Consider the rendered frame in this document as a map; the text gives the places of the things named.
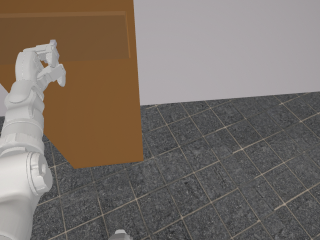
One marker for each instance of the robot left shin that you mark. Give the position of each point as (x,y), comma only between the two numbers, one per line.
(120,231)

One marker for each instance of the left robot hand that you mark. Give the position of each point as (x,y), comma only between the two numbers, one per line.
(29,67)

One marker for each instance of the handle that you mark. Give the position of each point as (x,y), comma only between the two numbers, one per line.
(53,41)

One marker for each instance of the robot left upper arm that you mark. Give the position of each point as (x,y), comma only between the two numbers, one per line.
(24,178)

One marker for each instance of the robot left forearm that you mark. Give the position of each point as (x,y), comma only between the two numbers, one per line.
(23,127)

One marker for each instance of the cabinet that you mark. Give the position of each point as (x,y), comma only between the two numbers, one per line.
(95,119)

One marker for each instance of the drawer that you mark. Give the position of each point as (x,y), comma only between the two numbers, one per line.
(80,36)

